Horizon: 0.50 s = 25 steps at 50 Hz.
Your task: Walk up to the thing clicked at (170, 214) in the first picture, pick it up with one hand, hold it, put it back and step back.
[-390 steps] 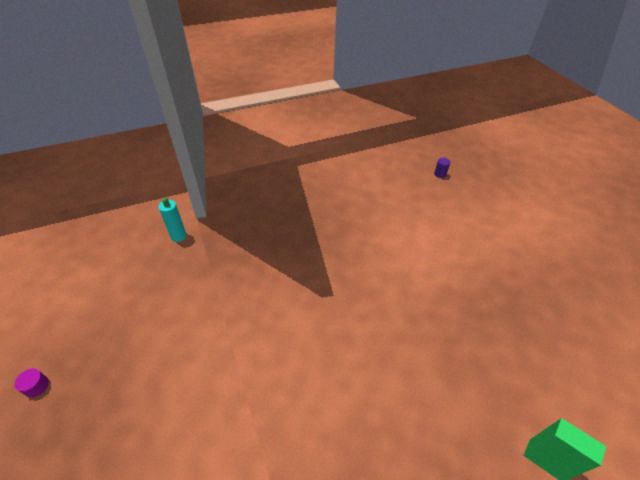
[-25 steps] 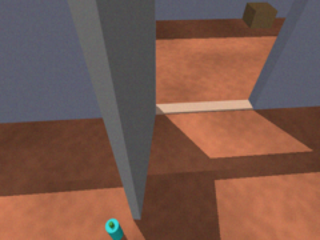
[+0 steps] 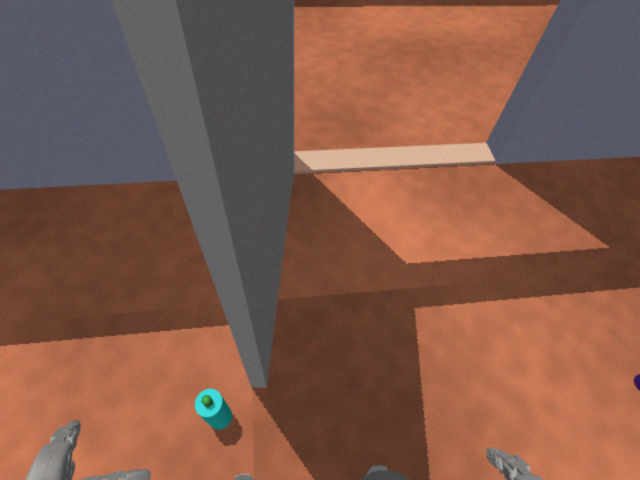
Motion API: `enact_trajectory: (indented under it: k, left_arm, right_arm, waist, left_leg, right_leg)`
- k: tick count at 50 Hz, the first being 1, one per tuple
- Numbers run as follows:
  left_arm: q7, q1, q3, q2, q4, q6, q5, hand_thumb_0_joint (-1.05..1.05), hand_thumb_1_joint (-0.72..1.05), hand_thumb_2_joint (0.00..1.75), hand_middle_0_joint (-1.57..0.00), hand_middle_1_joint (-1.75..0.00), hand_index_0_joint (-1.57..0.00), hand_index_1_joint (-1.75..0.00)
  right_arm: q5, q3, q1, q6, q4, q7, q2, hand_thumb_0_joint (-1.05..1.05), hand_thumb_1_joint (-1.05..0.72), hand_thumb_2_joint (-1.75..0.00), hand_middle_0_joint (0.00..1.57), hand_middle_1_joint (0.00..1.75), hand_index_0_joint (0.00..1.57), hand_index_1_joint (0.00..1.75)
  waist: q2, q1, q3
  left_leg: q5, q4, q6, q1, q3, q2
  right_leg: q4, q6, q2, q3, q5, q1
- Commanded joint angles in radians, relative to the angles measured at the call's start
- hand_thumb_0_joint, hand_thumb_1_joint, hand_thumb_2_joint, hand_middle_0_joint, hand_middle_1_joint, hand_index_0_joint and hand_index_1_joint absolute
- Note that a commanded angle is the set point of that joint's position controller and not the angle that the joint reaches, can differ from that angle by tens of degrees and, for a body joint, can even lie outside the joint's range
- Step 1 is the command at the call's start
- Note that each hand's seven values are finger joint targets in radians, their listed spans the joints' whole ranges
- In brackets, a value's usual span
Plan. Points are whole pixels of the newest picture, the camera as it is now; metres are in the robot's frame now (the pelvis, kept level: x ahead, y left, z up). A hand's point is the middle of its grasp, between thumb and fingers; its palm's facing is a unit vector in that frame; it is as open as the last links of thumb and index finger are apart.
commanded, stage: go down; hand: left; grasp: from the side
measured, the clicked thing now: (213, 408) +0.34 +0.24 -0.63
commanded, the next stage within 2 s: none
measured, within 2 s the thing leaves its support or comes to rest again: neither
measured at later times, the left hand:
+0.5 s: hand out of the picture +0.15 +0.32 -0.20, palm faces +0.16 -0.95 -0.27, open 17.4 cm
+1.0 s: hand (85, 453) +0.21 +0.37 -0.29, palm faces +0.17 -0.96 -0.20, open 17.5 cm
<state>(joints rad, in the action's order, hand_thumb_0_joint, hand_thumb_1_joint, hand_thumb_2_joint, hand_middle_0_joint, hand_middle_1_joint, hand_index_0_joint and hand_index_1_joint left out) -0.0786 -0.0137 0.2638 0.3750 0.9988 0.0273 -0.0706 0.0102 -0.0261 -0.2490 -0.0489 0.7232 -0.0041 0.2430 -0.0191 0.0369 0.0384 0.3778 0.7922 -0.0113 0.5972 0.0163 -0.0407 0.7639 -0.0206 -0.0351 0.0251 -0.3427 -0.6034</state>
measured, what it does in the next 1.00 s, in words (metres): lowers itself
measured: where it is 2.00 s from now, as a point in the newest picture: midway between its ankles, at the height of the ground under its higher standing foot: outside the picture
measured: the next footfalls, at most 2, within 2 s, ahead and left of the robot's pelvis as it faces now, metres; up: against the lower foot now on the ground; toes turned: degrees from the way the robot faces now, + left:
none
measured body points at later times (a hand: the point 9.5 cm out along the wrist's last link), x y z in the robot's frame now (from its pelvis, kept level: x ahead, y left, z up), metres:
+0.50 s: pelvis -0.01 +0.00 -0.09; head +0.11 +0.04 +0.34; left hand +0.14 +0.37 -0.18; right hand +0.20 -0.24 -0.18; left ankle +0.01 +0.13 -0.71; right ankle +0.02 -0.14 -0.71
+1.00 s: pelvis -0.06 +0.00 -0.24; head +0.14 +0.04 +0.17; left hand +0.20 +0.42 -0.28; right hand +0.13 -0.26 -0.35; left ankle +0.00 +0.13 -0.71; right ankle +0.02 -0.14 -0.71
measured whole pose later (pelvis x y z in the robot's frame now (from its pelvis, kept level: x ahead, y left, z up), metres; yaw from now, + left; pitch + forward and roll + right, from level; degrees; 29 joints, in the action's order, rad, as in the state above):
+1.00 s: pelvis -0.06 +0.00 -0.24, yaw -1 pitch +33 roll -4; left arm -0.56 -0.16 0.67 0.61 0.84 0.36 0.18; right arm -0.03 0.02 -0.08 -0.19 0.67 -0.05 0.31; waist -0.03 0.01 0.15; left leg 0.69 1.87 -0.02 1.76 -0.08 -0.03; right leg 1.81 -0.01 -0.05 0.05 -0.65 -1.73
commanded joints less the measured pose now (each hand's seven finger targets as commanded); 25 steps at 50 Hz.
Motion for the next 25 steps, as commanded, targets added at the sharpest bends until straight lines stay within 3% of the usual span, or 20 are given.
enact_trajectory:
  k: [1, 2, 4, 5, 7, 12, 13, 16, 18, 20, 22, 23, 25]
  left_arm:
    - [-0.030, 0.090, 0.108, 0.222, -0.147, 0.051, 0.021, 0.00, -0.35, 0.08, -0.05, -0.08, -0.06, -0.07]
    - [-0.041, 0.058, 0.094, 0.218, -0.254, 0.063, 0.031, 0.00, -0.39, 0.08, -0.05, -0.08, -0.06, -0.08]
    - [-0.056, 0.065, 0.113, 0.229, -0.368, 0.076, 0.041, 0.00, -0.45, 0.05, -0.06, -0.08, -0.07, -0.08]
    - [-0.058, 0.121, 0.130, 0.232, -0.342, 0.070, 0.047, 0.00, -0.50, 0.04, -0.07, -0.08, -0.07, -0.07]
    - [-0.069, 0.138, 0.124, 0.229, -0.447, 0.059, 0.052, 0.00, -0.53, 0.02, -0.08, -0.07, -0.08, -0.07]
    - [-0.079, 0.207, 0.154, 0.239, -0.572, 0.019, 0.067, 0.00, -0.57, 0.00, -0.08, -0.04, -0.08, -0.04]
    - [-0.078, 0.292, 0.171, 0.230, -0.472, 0.001, 0.070, 0.00, -0.58, 0.00, -0.08, -0.03, -0.08, -0.03]
    - [-0.093, 0.258, 0.185, 0.254, -0.593, 0.008, 0.082, 0.00, -0.53, 0.00, -0.07, -0.03, -0.08, -0.03]
    - [-0.107, 0.240, 0.186, 0.249, -0.564, 0.011, 0.090, 0.00, -0.57, 0.00, -0.08, -0.03, -0.08, -0.02]
    - [-0.125, 0.191, 0.211, 0.262, -0.533, 0.041, 0.104, 0.00, -0.59, 0.00, -0.08, -0.03, -0.08, -0.03]
    - [-0.151, 0.123, 0.235, 0.296, -0.507, 0.092, 0.114, 0.00, -0.57, 0.00, -0.08, -0.04, -0.09, -0.04]
    - [-0.168, 0.107, 0.263, 0.318, -0.501, 0.126, 0.126, 0.00, -0.61, 0.00, -0.08, -0.04, -0.08, -0.04]
    - [-0.218, 0.074, 0.257, 0.305, -0.451, 0.185, 0.147, 0.00, -0.61, 0.00, -0.08, -0.06, -0.09, -0.05]
  right_arm:
    - [0.005, -0.068, 0.028, -0.063, -0.182, -0.012, 0.168, 0.00, -0.91, -0.90, 0.20, 0.30, 0.20, 0.30]
    - [0.008, -0.079, 0.020, -0.070, -0.189, -0.014, 0.176, 0.00, -0.91, -0.90, 0.20, 0.30, 0.20, 0.30]
    - [0.007, -0.080, 0.024, -0.079, -0.217, -0.021, 0.171, 0.00, -0.91, -0.90, 0.20, 0.30, 0.20, 0.30]
    - [0.006, -0.082, 0.026, -0.082, -0.224, -0.025, 0.177, 0.00, -0.90, -0.90, 0.20, 0.30, 0.20, 0.30]
    - [0.006, -0.084, 0.022, -0.091, -0.233, -0.031, 0.174, 0.00, -0.91, -0.90, 0.20, 0.30, 0.20, 0.30]
    - [0.005, -0.079, 0.038, -0.107, -0.248, -0.044, 0.173, 0.00, -0.90, -0.90, 0.20, 0.30, 0.20, 0.30]
    - [0.005, -0.068, 0.039, -0.107, -0.245, -0.046, 0.164, 0.00, -0.90, -0.90, 0.20, 0.30, 0.20, 0.30]
    - [0.002, -0.072, 0.044, -0.115, -0.254, -0.051, 0.169, 0.00, -0.91, -0.90, 0.20, 0.30, 0.20, 0.30]
    - [0.000, -0.066, 0.054, -0.126, -0.257, -0.053, 0.171, 0.00, -0.91, -0.90, 0.20, 0.30, 0.20, 0.30]
    - [-0.005, -0.061, 0.058, -0.136, -0.251, -0.054, 0.168, 0.00, -0.92, -0.90, 0.20, 0.30, 0.20, 0.30]
    - [-0.009, -0.061, 0.070, -0.145, -0.254, -0.056, 0.173, 0.00, -0.93, -0.90, 0.20, 0.30, 0.20, 0.30]
    - [-0.011, -0.056, 0.071, -0.151, -0.252, -0.054, 0.175, 0.00, -0.93, -0.90, 0.20, 0.30, 0.20, 0.30]
    - [-0.013, -0.057, 0.084, -0.168, -0.250, -0.053, 0.184, 0.00, -0.92, -0.90, 0.20, 0.30, 0.20, 0.30]
  waist:
    - [0.059, -0.037, 0.216]
    - [0.087, -0.037, 0.231]
    - [0.104, -0.036, 0.300]
    - [0.068, -0.029, 0.305]
    - [0.091, -0.029, 0.347]
    - [0.125, -0.033, 0.375]
    - [0.072, -0.024, 0.346]
    - [0.113, -0.037, 0.362]
    - [0.100, -0.018, 0.334]
    - [0.090, -0.014, 0.328]
    - [0.082, -0.009, 0.314]
    - [0.092, -0.023, 0.340]
    - [0.095, -0.014, 0.370]
  left_leg:
    - [-0.088, 0.047, 0.014, 0.081, -0.016, 0.033]
    - [-0.075, 0.064, 0.013, 0.096, -0.020, 0.030]
    - [-0.100, 0.104, 0.011, 0.092, -0.027, 0.023]
    - [-0.110, 0.120, 0.013, 0.109, -0.029, 0.022]
    - [-0.144, 0.155, 0.011, 0.112, -0.032, 0.017]
    - [-0.145, 0.203, 0.005, 0.142, -0.047, 0.011]
    - [-0.121, 0.213, 0.010, 0.182, -0.048, 0.013]
    - [-0.134, 0.250, 0.010, 0.203, -0.042, 0.016]
    - [-0.108, 0.278, 0.012, 0.249, -0.047, 0.014]
    - [-0.106, 0.340, 0.018, 0.312, -0.044, 0.016]
    - [-0.039, 0.394, 0.025, 0.389, -0.038, 0.023]
    - [-0.033, 0.421, 0.025, 0.416, -0.042, 0.026]
    - [-0.003, 0.472, 0.024, 0.469, -0.047, 0.027]
  right_leg:
    - [0.081, 0.040, 0.034, 0.014, 0.043, -0.025]
    - [0.109, 0.041, 0.036, 0.014, 0.035, -0.072]
    - [0.157, 0.043, 0.035, 0.015, 0.051, -0.102]
    - [0.165, 0.041, 0.034, 0.018, 0.058, -0.100]
    - [0.202, 0.043, 0.034, 0.015, 0.082, -0.130]
    - [0.258, 0.043, 0.028, 0.024, 0.068, -0.195]
    - [0.259, 0.040, 0.028, 0.026, 0.050, -0.196]
    - [0.293, 0.042, 0.023, 0.022, 0.054, -0.234]
    - [0.321, 0.041, 0.025, 0.022, 0.034, -0.284]
    - [0.367, 0.040, 0.021, 0.017, 0.035, -0.333]
    - [0.405, 0.038, 0.017, 0.009, -0.012, -0.396]
    - [0.439, 0.040, 0.015, 0.008, -0.019, -0.416]
    - [0.499, 0.042, 0.017, 0.005, -0.047, -0.487]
